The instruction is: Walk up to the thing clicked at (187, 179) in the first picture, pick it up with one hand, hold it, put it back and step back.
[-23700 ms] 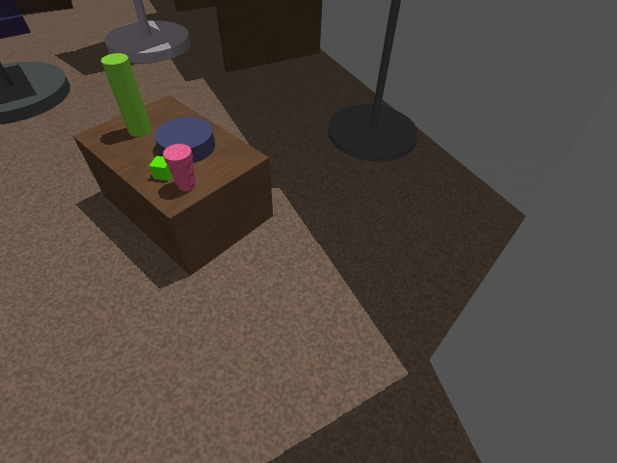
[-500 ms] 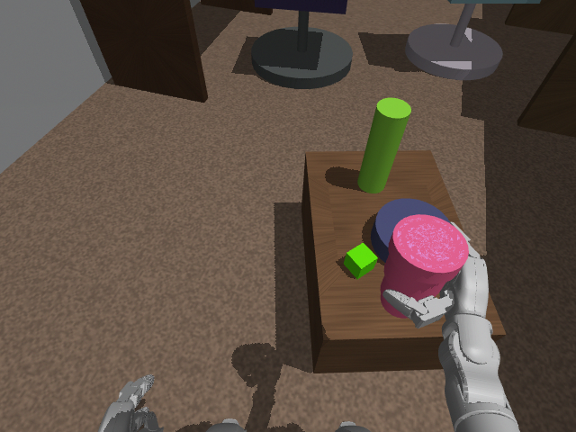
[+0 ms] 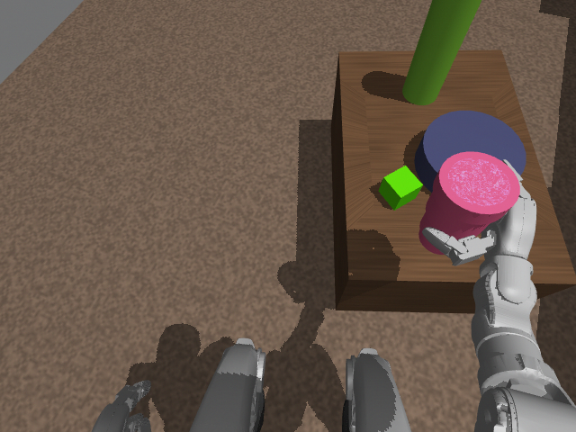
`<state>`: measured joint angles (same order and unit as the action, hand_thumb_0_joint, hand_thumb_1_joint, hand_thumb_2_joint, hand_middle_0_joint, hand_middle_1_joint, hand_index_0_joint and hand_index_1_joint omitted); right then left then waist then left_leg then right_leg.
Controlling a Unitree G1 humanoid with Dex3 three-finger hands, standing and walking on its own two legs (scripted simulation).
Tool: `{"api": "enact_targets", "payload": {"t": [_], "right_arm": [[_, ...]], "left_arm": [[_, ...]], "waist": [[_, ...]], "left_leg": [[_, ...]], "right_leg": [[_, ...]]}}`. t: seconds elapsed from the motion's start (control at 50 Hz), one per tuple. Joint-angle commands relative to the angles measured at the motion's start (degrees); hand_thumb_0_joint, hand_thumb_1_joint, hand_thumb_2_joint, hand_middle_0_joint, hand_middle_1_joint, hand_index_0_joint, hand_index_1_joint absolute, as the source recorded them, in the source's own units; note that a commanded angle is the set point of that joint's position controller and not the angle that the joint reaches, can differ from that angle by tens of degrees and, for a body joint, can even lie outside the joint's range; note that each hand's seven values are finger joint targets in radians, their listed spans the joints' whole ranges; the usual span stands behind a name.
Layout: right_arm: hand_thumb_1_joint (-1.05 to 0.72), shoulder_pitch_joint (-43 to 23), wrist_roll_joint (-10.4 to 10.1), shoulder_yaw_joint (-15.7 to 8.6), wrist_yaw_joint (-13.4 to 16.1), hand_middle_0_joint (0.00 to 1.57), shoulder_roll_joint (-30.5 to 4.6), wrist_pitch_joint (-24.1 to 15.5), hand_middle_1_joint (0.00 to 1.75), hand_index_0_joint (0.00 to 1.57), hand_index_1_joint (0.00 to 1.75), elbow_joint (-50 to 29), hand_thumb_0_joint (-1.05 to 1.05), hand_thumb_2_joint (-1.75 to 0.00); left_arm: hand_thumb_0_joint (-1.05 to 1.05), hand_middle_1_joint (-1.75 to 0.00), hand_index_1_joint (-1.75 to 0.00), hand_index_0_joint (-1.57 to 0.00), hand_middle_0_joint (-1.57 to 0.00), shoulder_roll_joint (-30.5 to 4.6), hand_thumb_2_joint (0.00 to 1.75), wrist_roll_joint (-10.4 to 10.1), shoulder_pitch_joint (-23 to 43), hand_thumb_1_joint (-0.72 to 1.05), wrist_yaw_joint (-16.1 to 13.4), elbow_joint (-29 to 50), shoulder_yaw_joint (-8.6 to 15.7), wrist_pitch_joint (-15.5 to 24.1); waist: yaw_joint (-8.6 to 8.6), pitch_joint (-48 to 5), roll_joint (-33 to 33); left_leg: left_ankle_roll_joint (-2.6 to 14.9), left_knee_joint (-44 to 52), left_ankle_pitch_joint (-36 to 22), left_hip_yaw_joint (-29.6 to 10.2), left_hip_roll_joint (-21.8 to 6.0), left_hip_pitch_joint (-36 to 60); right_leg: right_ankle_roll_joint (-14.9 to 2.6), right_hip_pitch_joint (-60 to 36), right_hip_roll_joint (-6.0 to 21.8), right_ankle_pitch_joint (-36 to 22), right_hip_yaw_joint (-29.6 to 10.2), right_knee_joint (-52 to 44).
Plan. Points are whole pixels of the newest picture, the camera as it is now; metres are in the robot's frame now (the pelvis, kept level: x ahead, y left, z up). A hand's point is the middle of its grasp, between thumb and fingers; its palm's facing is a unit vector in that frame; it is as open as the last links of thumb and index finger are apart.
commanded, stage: crouch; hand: right
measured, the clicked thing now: (455, 213) +0.42 -0.20 +0.00
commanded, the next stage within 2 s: lower in 0.70 s
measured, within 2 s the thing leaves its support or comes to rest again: neither
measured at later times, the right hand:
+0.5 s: hand (448, 213) +0.46 -0.22 -0.07, palm faces +0.22 +0.98 -0.03, open 11.4 cm
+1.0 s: hand (440, 217) +0.47 -0.22 -0.12, palm faces +0.22 +0.98 -0.03, open 11.4 cm
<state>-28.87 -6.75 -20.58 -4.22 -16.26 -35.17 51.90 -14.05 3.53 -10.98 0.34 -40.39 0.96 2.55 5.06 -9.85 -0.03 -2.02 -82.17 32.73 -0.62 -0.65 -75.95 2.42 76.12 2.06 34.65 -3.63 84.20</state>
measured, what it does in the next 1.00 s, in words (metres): lowers itself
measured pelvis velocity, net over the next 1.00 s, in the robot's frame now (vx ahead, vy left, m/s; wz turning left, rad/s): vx -0.03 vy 0.00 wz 0.02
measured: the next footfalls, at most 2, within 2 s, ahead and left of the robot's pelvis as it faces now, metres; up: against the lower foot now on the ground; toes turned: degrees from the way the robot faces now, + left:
none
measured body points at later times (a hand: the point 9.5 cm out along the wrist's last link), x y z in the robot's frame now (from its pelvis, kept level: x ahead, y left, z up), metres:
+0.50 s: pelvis -0.02 +0.00 -0.07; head +0.16 -0.02 +0.34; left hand +0.08 +0.28 -0.19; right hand +0.44 -0.27 -0.07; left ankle +0.05 +0.14 -0.58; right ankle +0.04 -0.14 -0.58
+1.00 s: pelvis -0.03 +0.00 -0.12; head +0.17 -0.03 +0.29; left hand +0.06 +0.27 -0.24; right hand +0.45 -0.28 -0.12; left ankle +0.05 +0.14 -0.58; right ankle +0.04 -0.14 -0.58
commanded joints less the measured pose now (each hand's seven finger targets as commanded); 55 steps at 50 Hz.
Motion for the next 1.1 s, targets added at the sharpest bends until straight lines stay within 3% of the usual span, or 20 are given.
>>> {"api": "enact_targets", "payload": {"t": [0.0, 0.06, 0.12, 0.16, 0.18, 0.24, 0.26, 0.28, 0.36, 0.48, 0.5, 0.52, 0.58, 0.64, 0.7, 0.78, 0.8, 0.82, 0.88, 1.08], "right_arm": [[-0.1, -26.8, -1.2, -3.8, -0.4, 1.25, -13.4, -6.3, 1.39, 1.29, 1.39, -17.3, 0.0, -1.26], [-0.08, -27.4, -0.6, -5.7, 0.0, 1.25, -15.6, -5.9, 1.4, 1.29, 1.4, -14.7, 0.0, -1.27], [-0.07, -30.5, -0.1, -7.4, 0.2, 1.26, -18.2, -5.8, 1.41, 1.3, 1.41, -15.6, 0.0, -1.28], [-0.05, -29.7, -0.2, -6.6, -0.1, 1.25, -16.5, -5.2, 1.41, 1.29, 1.41, -12.9, 0.0, -1.27], [-0.05, -33.6, -0.2, -6.7, -0.1, 1.25, -17.4, -5.5, 1.41, 1.3, 1.41, -16.2, 0.0, -1.28], [-0.08, -33.3, 0.7, -7.8, 0.0, 1.27, -20.2, -4.7, 1.43, 1.32, 1.43, -13.2, 0.0, -1.3], [-0.08, -33.8, 0.5, -5.8, -0.7, 1.27, -17.4, -4.3, 1.43, 1.31, 1.43, -13.8, 0.0, -1.3], [-0.06, -34.2, 0.4, -7.2, -0.6, 1.26, -18.9, -4.1, 1.42, 1.31, 1.42, -13.3, 0.0, -1.29], [-0.06, -33.7, 0.7, -6.8, -1.1, 1.26, -18.7, -3.1, 1.42, 1.31, 1.42, -10.6, 0.0, -1.29], [-0.08, -36.1, 0.7, -8.0, -1.5, 1.28, -20.4, -2.2, 1.45, 1.33, 1.45, -10.7, 0.0, -1.32], [-0.1, -36.3, 0.7, -9.4, -1.2, 1.28, -22.2, -2.2, 1.44, 1.32, 1.44, -11.9, 0.0, -1.31], [-0.09, -36.9, 0.6, -8.1, -1.7, 1.27, -20.7, -2.0, 1.43, 1.32, 1.43, -11.9, 0.0, -1.3], [-0.1, -38.5, 0.8, -9.9, -1.6, 1.3, -23.3, -1.9, 1.46, 1.34, 1.46, -14.1, 0.0, -1.33], [-0.11, -38.8, 0.9, -8.8, -1.9, 1.3, -21.8, -1.2, 1.46, 1.34, 1.46, -12.2, 0.0, -1.33], [-0.1, -39.7, 1.3, -11.0, -1.6, 1.29, -25.7, -1.1, 1.45, 1.33, 1.45, -13.1, 0.0, -1.32], [-0.09, -40.0, 1.2, -8.9, -2.0, 1.28, -22.6, -0.3, 1.44, 1.32, 1.44, -11.5, 0.0, -1.31], [-0.12, -41.7, 1.5, -10.3, -1.8, 1.27, -25.4, -0.4, 1.43, 1.31, 1.43, -13.4, 0.0, -1.3], [-0.12, -39.5, 1.6, -8.3, -2.1, 1.27, -21.8, 0.2, 1.42, 1.31, 1.42, -9.2, 0.0, -1.29], [-0.09, -38.8, 1.5, -9.6, -1.8, 1.27, -22.1, 0.1, 1.44, 1.32, 1.44, -6.4, 0.0, -1.31], [-0.12, -43.8, 2.1, -11.4, -2.2, 1.28, -26.6, -1.7, 1.45, 1.33, 1.45, -10.6, 0.0, -1.33]], "left_arm": [[0.0, -0.3, -0.3, -0.19, -0.2, -10.3, 0.91, 0.2, -4.3, 0.89, -0.3, 5.4, 3.6, 0.7], [0.0, -0.3, -0.3, -0.2, -0.2, -10.4, 0.9, 0.2, -4.6, 0.9, -0.2, 5.2, 3.4, 0.3], [0.0, -0.3, -0.3, -0.2, -0.2, -10.4, 0.91, 0.3, -5.4, 0.89, -0.1, 5.1, 3.5, -0.1], [0.0, -0.3, -0.3, -0.2, -0.2, -9.9, 0.91, 0.2, -4.9, 0.89, -0.1, 5.0, 3.2, -0.1], [0.0, -0.3, -0.3, -0.2, -0.2, -9.8, 0.91, 0.4, -4.9, 0.89, 0.0, 5.1, 3.2, -0.2], [0.0, -0.3, -0.3, -0.19, -0.19, -10.7, 0.91, 0.4, -5.5, 0.89, -0.2, 4.9, 3.3, -0.6], [0.0, -0.3, -0.3, -0.19, -0.2, -10.5, 0.91, 0.4, -5.1, 0.89, -0.1, 5.1, 3.3, -0.5], [0.0, -0.3, -0.3, -0.19, -0.2, -10.5, 0.92, 0.5, -5.5, 0.88, -0.2, 4.9, 3.2, -0.6], [0.0, -0.3, -0.3, -0.19, -0.19, -10.9, 0.91, 0.4, -5.4, 0.9, -0.2, 4.6, 3.1, -0.6], [0.0, -0.3, -0.3, -0.2, -0.2, -11.2, 0.91, 0.5, -5.7, 0.89, -0.1, 4.8, 3.2, -1.1], [0.0, -0.3, -0.3, -0.2, -0.2, -11.3, 0.91, 0.4, -5.7, 0.89, -0.1, 5.2, 3.1, -1.2], [0.0, -0.3, -0.3, -0.2, -0.2, -11.2, 0.91, 0.5, -5.5, 0.89, -0.1, 5.0, 3.2, -1.2], [0.0, -0.3, -0.3, -0.2, -0.2, -11.6, 0.91, 0.5, -5.9, 0.89, -0.1, 4.9, 3.4, -1.4], [0.0, -0.3, -0.3, -0.2, -0.2, -11.4, 0.91, 0.5, -5.8, 0.89, 0.0, 5.1, 3.2, -1.6], [0.0, -0.3, -0.3, -0.2, -0.2, -11.8, 0.91, 0.5, -6.0, 0.89, -0.1, 5.2, 3.3, -1.9], [0.0, -0.3, -0.3, -0.2, -0.2, -11.6, 0.9, 0.3, -5.9, 0.9, -0.1, 5.4, 3.2, -1.9], [0.0, -0.3, -0.3, -0.2, -0.2, -11.7, 0.91, 0.4, -6.1, 0.89, -0.1, 5.4, 3.3, -2.1], [0.0, -0.3, -0.3, -0.19, -0.2, -11.6, 0.91, 0.4, -5.9, 0.88, -0.1, 5.2, 3.0, -2.1], [0.0, -0.3, -0.3, -0.2, -0.2, -11.5, 0.9, 0.6, -6.4, 0.89, 0.1, 4.6, 2.8, -2.1], [0.0, -0.3, -0.3, -0.2, -0.2, -12.9, 0.9, 1.2, -7.4, 0.89, 0.6, 4.8, 3.1, -2.7]], "waist": [[-0.38, -33.7, -6.4], [-0.15, -33.2, -5.5], [0.1, -37.3, -6.9], [0.9, -34.1, -5.8], [0.75, -36.2, -7.8], [0.96, -37.7, -7.7], [1.68, -38.3, -8.8], [1.22, -38.4, -8.0], [1.43, -37.6, -8.7], [1.78, -38.9, -9.7], [1.49, -38.7, -8.8], [1.77, -38.7, -10.0], [1.2, -40.9, -11.7], [2.22, -40.2, -10.0], [1.27, -40.4, -10.4], [2.58, -40.5, -9.5], [2.23, -40.8, -10.8], [2.88, -39.9, -9.6], [3.1, -35.8, -8.9], [2.82, -42.8, -12.1]], "left_leg": [[3.31, 6.3, -16.6, 1.9, 1.2, 13.7], [3.35, 5.1, -13.7, 1.9, 1.2, 11.8], [3.37, 3.0, -14.9, 2.0, 1.2, 11.4], [3.33, 2.6, -12.9, 2.0, 1.2, 9.3], [3.54, 1.7, -12.5, 2.0, 1.2, 8.1], [3.47, 0.9, -11.8, 2.0, 1.2, 7.6], [3.52, 0.3, -12.4, 2.0, 1.2, 7.3], [3.41, 0.2, -12.3, 1.9, 1.2, 7.5], [3.54, -1.7, -12.3, 2.3, 1.3, 3.9], [3.6, -4.3, -13.2, 2.5, 1.2, 2.1], [3.59, -4.5, -12.2, 2.5, 1.3, 2.0], [3.62, -5.0, -12.8, 2.4, 1.1, 1.5], [3.8, -6.4, -13.0, 2.4, 1.1, 0.5], [3.61, -7.3, -13.3, 2.5, 1.2, 0.0], [3.63, -7.7, -11.7, 2.3, 1.2, -0.3], [3.41, -7.8, -11.1, 2.3, 1.0, -0.7], [3.52, -8.2, -10.5, 2.2, 1.0, -1.2], [3.47, -8.8, -10.9, 2.6, 1.1, -2.3], [3.64, -11.2, -10.0, 3.0, 1.2, -6.9], [3.58, -16.5, -11.3, 2.8, 0.8, -8.4]], "right_leg": [[-2.74, -16.6, -1.6, -17.8, 1.5, -7.2], [-2.95, -13.1, -1.7, -14.0, 1.5, -5.9], [-2.92, -13.0, -1.5, -15.6, 1.4, -3.7], [-3.09, -9.9, -1.6, -12.6, 1.5, -3.1], [-2.93, -9.9, -1.6, -12.3, 1.4, -2.8], [-3.04, -9.6, -1.5, -11.5, 1.4, -1.1], [-2.94, -9.2, -1.5, -12.1, 1.3, -0.8], [-3.13, -8.0, -1.5, -11.7, 1.5, -0.1], [-2.98, -7.2, -1.4, -12.3, 1.1, 1.5], [-2.93, -5.5, -1.3, -13.6, 0.9, 4.1], [-2.99, -4.4, -1.3, -12.4, 0.8, 4.1], [-2.88, -3.9, -1.4, -13.0, 0.9, 4.6], [-2.73, -5.1, -1.3, -14.0, 0.8, 5.5], [-2.85, -2.8, -1.4, -13.8, 0.6, 6.7], [-2.97, -1.6, -1.4, -12.0, 0.8, 7.2], [-3.21, -0.3, -1.4, -10.4, 1.1, 8.2], [-3.1, 0.1, -1.5, -10.0, 1.1, 8.1], [-3.03, 0.0, -1.5, -10.8, 0.8, 8.5], [-2.98, 3.9, -1.3, -10.4, 0.4, 10.6], [-2.9, 5.3, -1.5, -11.8, 0.8, 15.9]]}}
